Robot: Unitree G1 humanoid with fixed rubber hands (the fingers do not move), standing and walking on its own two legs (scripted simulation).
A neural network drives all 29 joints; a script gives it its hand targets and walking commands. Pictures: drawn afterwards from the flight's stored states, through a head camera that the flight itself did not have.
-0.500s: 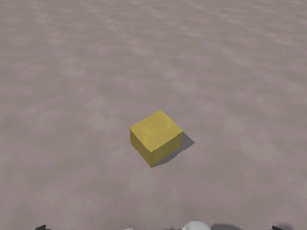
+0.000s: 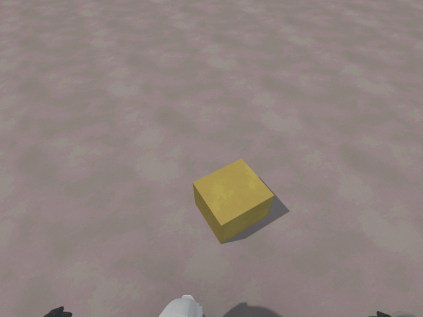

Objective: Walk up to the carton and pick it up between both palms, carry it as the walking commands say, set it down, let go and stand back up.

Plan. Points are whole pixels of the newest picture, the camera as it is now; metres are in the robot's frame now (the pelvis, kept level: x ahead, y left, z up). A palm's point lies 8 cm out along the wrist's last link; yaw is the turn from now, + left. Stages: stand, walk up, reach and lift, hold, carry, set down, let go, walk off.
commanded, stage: walk up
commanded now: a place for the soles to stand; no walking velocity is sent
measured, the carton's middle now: (231, 199) +0.73 -0.02 -0.63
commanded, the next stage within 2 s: none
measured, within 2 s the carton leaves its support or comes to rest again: neither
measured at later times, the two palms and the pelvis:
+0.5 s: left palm (84, 279) +0.19 +0.28 -0.05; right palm (415, 302) +0.19 -0.35 -0.08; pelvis +0.11 -0.04 +0.00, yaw +1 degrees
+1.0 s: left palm (96, 265) +0.22 +0.28 -0.07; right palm (401, 266) +0.26 -0.35 -0.08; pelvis +0.13 -0.04 +0.00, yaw +1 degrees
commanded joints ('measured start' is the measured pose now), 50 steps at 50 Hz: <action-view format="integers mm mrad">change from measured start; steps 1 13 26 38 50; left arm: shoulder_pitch -54 -8 -54 -100 -103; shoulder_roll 197 157 208 219 174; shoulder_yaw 38 70 33 36 22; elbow -38 -13 -32 7 2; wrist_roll -13 -12 -24 -1 -10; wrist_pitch -4 -27 -10 -24 -23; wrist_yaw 11 -7 44 40 45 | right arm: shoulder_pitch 166 17 97 -81 -113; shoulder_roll -405 -329 -163 -200 -214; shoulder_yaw -143 -100 -57 -51 -48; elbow -25 -14 42 36 29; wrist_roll -27 -19 -13 -14 -18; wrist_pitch -36 -16 -7 21 6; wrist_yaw -43 -20 -58 -39 -43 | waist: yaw -171 -65 -81 -83 -71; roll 111 121 -173 -78 -25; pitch -62 23 -138 -41 -164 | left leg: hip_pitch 450 66 156 79 177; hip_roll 378 203 -16 12 70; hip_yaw -890 -282 49 -55 -161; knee -580 -313 -15 -27 -50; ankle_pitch -746 -152 32 -123 97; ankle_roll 165 184 1 17 57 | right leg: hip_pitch -554 2 26 -84 -40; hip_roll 37 15 -164 -181 -88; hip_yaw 104 -4 137 304 149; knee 413 -181 -161 -365 -198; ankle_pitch -60 115 658 -161 156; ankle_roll -8 -14 -178 -138 -75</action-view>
